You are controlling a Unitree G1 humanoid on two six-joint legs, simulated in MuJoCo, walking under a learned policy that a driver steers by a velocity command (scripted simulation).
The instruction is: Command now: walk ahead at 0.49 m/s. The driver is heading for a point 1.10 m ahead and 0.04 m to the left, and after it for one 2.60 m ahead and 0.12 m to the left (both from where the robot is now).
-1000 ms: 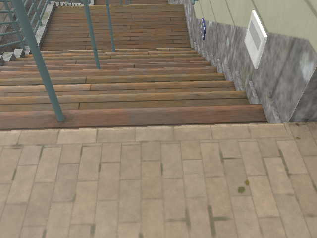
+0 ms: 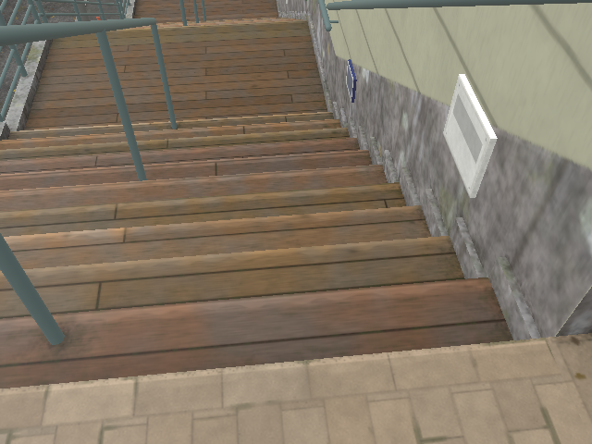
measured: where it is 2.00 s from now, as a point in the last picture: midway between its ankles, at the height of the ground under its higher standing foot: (288, 297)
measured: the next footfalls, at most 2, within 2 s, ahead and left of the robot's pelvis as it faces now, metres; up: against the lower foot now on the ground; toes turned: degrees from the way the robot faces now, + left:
right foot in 0.28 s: +0.34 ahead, -0.16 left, +0.00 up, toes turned -1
left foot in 0.88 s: +0.59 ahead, +0.06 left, +0.00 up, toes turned +4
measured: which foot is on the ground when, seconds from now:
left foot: down 0.00-0.30, up 0.32-0.86, down 0.88-1.00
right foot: up 0.00-0.26, down 0.28-0.90, up 0.92-1.00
